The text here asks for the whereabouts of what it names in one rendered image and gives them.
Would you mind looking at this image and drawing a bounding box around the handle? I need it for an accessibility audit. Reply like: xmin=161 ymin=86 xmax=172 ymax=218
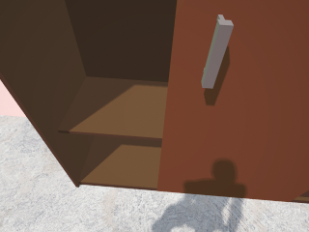
xmin=201 ymin=14 xmax=234 ymax=89

